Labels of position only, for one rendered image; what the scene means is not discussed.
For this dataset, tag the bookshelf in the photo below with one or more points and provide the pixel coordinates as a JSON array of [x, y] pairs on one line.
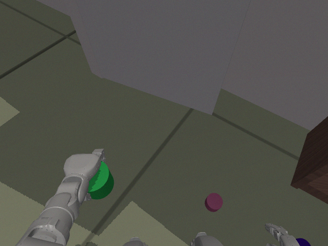
[[311, 174]]

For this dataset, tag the right robot hand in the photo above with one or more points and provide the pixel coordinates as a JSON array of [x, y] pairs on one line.
[[281, 235]]

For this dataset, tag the left robot arm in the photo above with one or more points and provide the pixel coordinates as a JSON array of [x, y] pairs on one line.
[[52, 228]]

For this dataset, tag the left robot hand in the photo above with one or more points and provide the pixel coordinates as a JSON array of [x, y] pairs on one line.
[[85, 164]]

